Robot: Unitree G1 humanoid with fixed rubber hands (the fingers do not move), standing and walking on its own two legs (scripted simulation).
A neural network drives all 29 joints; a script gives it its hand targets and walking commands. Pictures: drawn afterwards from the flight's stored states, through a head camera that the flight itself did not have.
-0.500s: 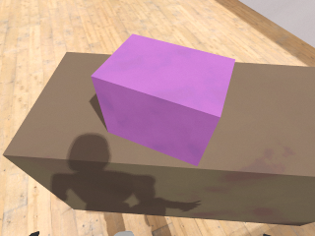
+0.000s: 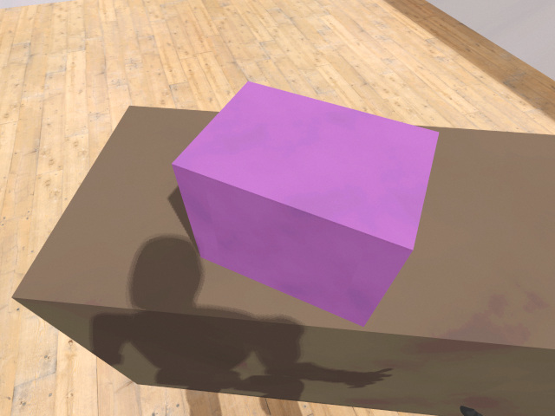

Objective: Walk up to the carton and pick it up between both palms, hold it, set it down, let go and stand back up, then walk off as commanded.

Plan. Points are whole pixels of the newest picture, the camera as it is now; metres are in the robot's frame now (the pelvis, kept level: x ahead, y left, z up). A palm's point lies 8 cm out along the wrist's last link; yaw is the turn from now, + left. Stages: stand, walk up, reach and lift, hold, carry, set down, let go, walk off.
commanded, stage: walk up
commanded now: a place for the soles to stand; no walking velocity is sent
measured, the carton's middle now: (305, 202) +0.43 -0.04 +0.05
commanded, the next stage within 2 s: reach and lift in 1.04 s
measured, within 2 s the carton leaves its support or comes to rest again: neither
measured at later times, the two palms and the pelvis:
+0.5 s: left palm out of the picture +0.07 +0.32 -0.09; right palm out of the picture +0.08 -0.31 -0.10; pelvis -0.02 -0.01 +0.00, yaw +0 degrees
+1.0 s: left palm out of the picture +0.06 +0.32 -0.08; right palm out of the picture +0.08 -0.31 -0.10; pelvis -0.02 -0.01 +0.01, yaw +0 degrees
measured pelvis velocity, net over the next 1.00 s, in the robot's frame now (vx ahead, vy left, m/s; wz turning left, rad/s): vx -0.02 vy -0.01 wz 0.00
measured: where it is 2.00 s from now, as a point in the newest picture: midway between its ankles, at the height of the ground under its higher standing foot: outside the picture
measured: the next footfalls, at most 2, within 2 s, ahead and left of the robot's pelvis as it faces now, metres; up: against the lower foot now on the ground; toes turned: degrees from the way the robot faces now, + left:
none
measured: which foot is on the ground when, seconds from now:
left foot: down 0.00-1.00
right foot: down 0.00-1.00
